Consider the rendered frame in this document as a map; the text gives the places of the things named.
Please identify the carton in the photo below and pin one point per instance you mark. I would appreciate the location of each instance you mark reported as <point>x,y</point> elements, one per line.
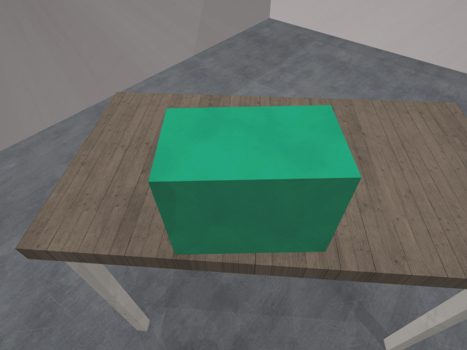
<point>253,179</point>

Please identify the table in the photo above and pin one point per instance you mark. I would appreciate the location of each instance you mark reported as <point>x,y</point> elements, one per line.
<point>406,222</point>

